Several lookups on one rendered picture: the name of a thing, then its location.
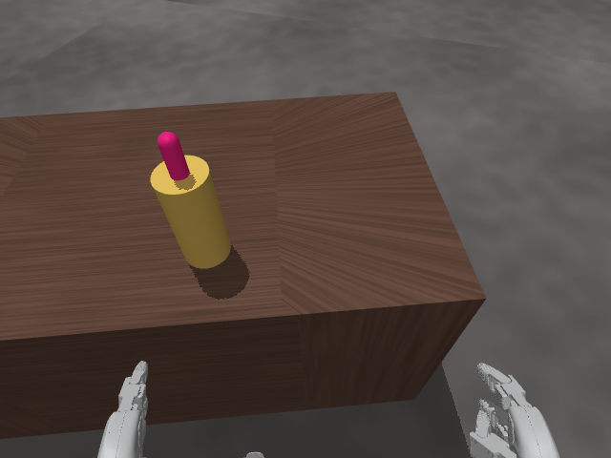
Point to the left robot hand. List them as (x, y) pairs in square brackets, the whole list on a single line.
[(125, 430)]

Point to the bottle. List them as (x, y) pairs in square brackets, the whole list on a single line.
[(187, 195)]

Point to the right robot hand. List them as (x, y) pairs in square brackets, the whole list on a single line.
[(520, 433)]

